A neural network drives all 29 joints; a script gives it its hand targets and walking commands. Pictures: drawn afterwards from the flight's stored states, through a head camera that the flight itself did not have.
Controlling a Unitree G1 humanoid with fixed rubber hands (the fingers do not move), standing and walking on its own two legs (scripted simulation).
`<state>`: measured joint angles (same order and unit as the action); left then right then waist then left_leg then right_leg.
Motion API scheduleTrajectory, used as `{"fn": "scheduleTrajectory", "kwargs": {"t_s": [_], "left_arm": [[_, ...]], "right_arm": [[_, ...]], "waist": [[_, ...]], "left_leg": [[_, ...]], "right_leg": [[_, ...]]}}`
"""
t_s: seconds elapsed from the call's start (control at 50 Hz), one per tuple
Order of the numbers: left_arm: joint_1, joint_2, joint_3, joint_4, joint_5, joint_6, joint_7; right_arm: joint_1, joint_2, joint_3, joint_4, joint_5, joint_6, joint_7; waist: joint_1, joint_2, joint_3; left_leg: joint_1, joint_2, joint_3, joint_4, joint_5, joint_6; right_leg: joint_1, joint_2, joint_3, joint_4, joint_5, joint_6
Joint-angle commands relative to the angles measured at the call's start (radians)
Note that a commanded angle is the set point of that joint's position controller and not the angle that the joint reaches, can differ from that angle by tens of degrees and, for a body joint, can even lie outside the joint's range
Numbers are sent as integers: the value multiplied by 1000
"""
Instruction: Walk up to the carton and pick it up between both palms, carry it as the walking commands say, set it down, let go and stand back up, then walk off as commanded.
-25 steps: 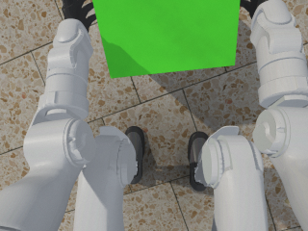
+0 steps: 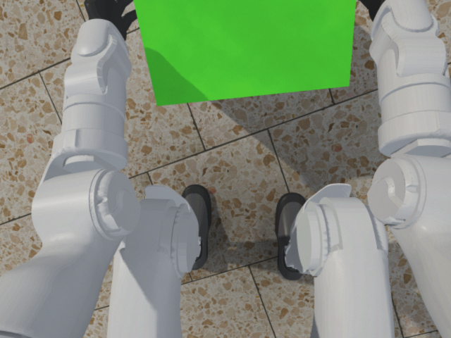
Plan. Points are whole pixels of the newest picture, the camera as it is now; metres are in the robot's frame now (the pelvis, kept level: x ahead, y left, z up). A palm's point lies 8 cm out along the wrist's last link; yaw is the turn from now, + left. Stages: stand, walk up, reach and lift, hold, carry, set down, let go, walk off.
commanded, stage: set down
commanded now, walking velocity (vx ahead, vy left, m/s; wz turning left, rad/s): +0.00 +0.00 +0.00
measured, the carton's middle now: (244, 32) +0.55 -0.02 -0.24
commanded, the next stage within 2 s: none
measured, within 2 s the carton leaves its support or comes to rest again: rests again in 0.62 s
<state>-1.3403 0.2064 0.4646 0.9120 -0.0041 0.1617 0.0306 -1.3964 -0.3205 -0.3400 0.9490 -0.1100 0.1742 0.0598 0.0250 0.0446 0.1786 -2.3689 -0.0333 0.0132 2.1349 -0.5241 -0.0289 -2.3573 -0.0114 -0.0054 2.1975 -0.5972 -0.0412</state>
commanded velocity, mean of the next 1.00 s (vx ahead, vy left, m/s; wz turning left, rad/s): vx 0.00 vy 0.00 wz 0.00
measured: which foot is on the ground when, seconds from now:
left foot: down 0.00-1.00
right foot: down 0.00-1.00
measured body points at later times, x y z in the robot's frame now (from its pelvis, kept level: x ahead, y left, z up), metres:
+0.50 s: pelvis +0.00 +0.00 +0.00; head +0.36 -0.03 +0.27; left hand +0.55 +0.17 -0.15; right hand +0.56 -0.20 -0.16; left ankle +0.12 +0.12 -0.33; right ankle +0.09 -0.11 -0.33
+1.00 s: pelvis -0.01 +0.00 -0.01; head +0.35 -0.03 +0.24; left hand +0.52 +0.20 -0.18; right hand +0.54 -0.24 -0.19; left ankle +0.12 +0.12 -0.33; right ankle +0.09 -0.11 -0.33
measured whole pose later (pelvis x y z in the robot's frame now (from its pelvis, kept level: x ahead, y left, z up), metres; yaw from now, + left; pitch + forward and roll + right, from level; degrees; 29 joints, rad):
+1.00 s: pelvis -0.01 +0.00 -0.01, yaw -1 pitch +35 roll +2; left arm -1.35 0.36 0.13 1.12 -0.29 0.02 0.13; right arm -1.44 -0.52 0.00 1.18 0.25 0.03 -0.03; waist 0.03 0.04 0.36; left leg -2.30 -0.02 0.02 2.19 -0.51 -0.02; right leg -2.29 0.00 0.00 2.24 -0.57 -0.03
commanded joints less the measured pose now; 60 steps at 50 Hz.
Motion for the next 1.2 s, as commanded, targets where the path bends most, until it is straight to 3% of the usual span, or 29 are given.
{"fn": "scheduleTrajectory", "kwargs": {"t_s": [0.0,0.2,0.32,0.38,0.44,0.5,0.56,0.62,0.7,0.86,0.98,1.08,1.18], "left_arm": [[-182,-800,-323,90,-20,66,-202],[-151,-743,-308,106,-19,50,-183],[-110,-615,-277,136,-17,21,-142],[-65,-446,-234,165,-11,-9,-93],[3,-162,-196,186,-22,-63,-5],[-32,23,-249,138,-127,-145,89],[-116,72,-295,74,-216,-185,119],[-137,97,-318,93,-263,-182,121],[-137,149,-309,144,-276,-170,118],[-190,205,-316,154,-282,-168,106],[-188,237,-319,89,-290,-161,105],[-130,262,-300,-31,-279,-136,111],[-52,265,-245,-111,-237,-100,112]], "right_arm": [[-137,727,296,121,23,54,209],[-119,663,286,133,24,38,198],[-98,523,265,154,30,6,160],[-67,354,234,184,34,-23,109],[-28,55,201,205,73,-71,14],[-98,-157,215,132,182,-147,-77],[-241,-202,271,19,268,-184,-104],[-287,-245,299,-1,301,-185,-114],[-261,-272,315,88,314,-171,-115],[-284,-300,323,183,344,-162,-96],[-299,-342,320,102,363,-157,-91],[-255,-360,296,-23,357,-132,-92],[-180,-343,249,-56,321,-94,-83]], "waist": [[-58,-93,-753],[-57,-90,-766],[-56,-85,-777],[-52,-83,-790],[-50,-82,-810],[-60,-72,-867],[-36,-100,-995],[-32,-127,-1067],[-16,-137,-992],[-9,-105,-928],[-7,-107,-1056],[2,-116,-1246],[21,-122,-1226]], "left_leg": [[416,-63,43,-118,194,5],[432,-61,44,-110,208,-1],[447,-55,45,-99,209,-11],[458,-50,48,-93,204,-20],[492,-42,53,-95,202,-27],[573,-34,50,-84,267,-23],[658,-27,35,-68,359,-19],[676,-17,28,-63,354,-16],[608,1,30,-67,262,-15],[589,27,28,-67,203,-15],[681,25,26,-59,277,-15],[780,13,40,-78,339,-14],[754,2,60,-133,306,-12]], "right_leg": [[486,60,22,-226,248,7],[492,56,18,-215,262,12],[505,49,16,-203,264,18],[527,45,17,-197,263,22],[562,39,20,-203,262,32],[552,29,21,-201,306,37],[620,14,31,-173,383,42],[692,3,36,-161,393,44],[682,-9,47,-174,309,45],[626,-22,52,-179,222,29],[678,-17,38,-161,278,32],[779,-1,21,-170,346,33],[781,16,13,-218,326,30]]}}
